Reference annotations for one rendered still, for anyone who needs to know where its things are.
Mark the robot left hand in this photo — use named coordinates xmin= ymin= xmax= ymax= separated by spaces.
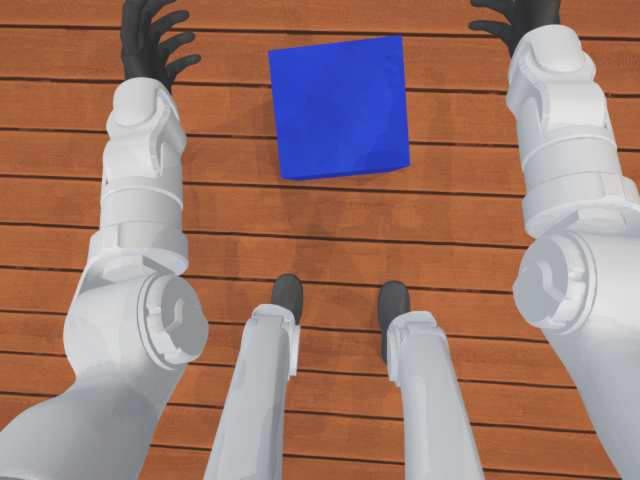
xmin=120 ymin=0 xmax=201 ymax=96

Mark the left robot upper arm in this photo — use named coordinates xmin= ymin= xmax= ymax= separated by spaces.
xmin=0 ymin=272 xmax=209 ymax=480

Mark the left robot shin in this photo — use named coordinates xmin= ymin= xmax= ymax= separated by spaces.
xmin=241 ymin=304 xmax=295 ymax=344

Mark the robot left forearm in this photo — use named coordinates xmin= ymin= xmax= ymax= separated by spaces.
xmin=63 ymin=77 xmax=189 ymax=358

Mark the carton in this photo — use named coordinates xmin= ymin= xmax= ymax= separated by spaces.
xmin=268 ymin=35 xmax=410 ymax=181

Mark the right robot upper arm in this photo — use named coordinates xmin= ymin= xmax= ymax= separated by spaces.
xmin=513 ymin=230 xmax=640 ymax=480

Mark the robot right hand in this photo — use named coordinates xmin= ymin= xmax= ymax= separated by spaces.
xmin=468 ymin=0 xmax=561 ymax=59

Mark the robot right forearm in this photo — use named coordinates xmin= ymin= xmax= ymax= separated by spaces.
xmin=506 ymin=24 xmax=640 ymax=239

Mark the left robot thigh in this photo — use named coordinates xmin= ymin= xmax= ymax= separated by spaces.
xmin=203 ymin=314 xmax=301 ymax=480

